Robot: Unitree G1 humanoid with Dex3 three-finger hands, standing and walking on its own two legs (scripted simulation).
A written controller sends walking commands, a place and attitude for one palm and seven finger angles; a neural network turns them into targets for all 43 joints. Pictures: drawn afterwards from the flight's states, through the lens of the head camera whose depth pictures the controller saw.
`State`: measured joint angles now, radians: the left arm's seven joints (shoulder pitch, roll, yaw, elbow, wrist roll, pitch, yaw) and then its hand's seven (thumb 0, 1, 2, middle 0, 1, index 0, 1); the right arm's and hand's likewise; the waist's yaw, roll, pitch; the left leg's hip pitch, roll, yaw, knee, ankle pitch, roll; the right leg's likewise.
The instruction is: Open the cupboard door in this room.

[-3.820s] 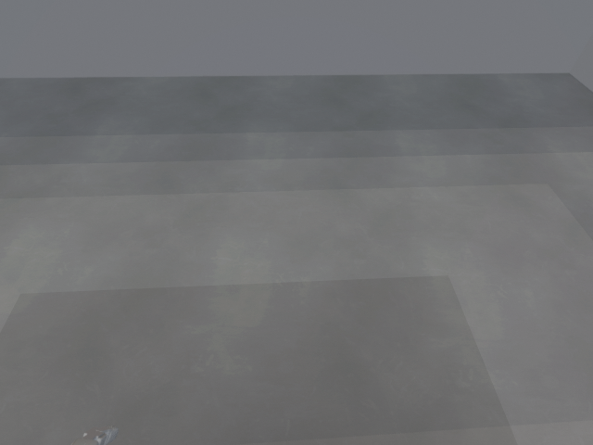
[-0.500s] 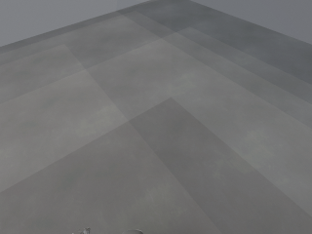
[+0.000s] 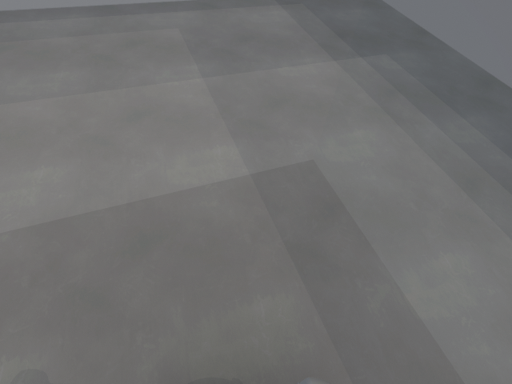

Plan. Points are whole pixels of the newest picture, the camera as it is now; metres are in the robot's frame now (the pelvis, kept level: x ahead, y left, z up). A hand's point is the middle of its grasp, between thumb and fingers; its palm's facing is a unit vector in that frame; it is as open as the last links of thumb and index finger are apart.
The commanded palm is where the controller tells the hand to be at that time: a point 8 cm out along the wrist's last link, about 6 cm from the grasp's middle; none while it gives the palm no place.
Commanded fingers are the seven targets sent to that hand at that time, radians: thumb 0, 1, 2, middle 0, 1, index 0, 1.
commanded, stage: turn or walk to find it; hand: left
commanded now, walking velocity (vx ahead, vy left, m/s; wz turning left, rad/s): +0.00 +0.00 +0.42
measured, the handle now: out of the picture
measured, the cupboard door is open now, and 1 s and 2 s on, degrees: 0 0 0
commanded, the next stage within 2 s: none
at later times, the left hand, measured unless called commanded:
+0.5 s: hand out of the picture +0.03 +0.16 -0.14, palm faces +0.22 -0.94 -0.26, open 7.3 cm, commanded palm none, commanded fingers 0.00 0.90 0.90 -0.20 -0.30 -0.20 -0.30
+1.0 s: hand out of the picture -0.08 +0.22 -0.17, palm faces +0.46 -0.85 -0.25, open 7.3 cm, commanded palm none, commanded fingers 0.00 0.90 0.90 -0.20 -0.30 -0.20 -0.30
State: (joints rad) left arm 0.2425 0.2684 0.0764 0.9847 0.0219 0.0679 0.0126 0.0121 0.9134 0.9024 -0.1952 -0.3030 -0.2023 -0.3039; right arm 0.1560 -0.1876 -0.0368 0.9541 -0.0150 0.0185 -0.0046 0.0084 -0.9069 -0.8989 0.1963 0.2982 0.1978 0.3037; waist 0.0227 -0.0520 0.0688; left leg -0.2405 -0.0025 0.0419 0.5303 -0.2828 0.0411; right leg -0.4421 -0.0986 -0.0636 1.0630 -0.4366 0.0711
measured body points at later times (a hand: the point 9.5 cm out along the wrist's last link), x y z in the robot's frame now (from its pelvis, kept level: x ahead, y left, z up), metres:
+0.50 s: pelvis -0.02 -0.04 +0.00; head +0.00 -0.07 +0.45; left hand +0.02 +0.21 -0.12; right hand +0.06 -0.29 -0.16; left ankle -0.07 +0.09 -0.65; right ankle +0.00 -0.14 -0.74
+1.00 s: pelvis -0.04 +0.00 +0.00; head -0.02 +0.02 +0.45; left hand -0.11 +0.26 -0.15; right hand +0.14 -0.18 -0.13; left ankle -0.08 +0.09 -0.74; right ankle +0.00 -0.14 -0.68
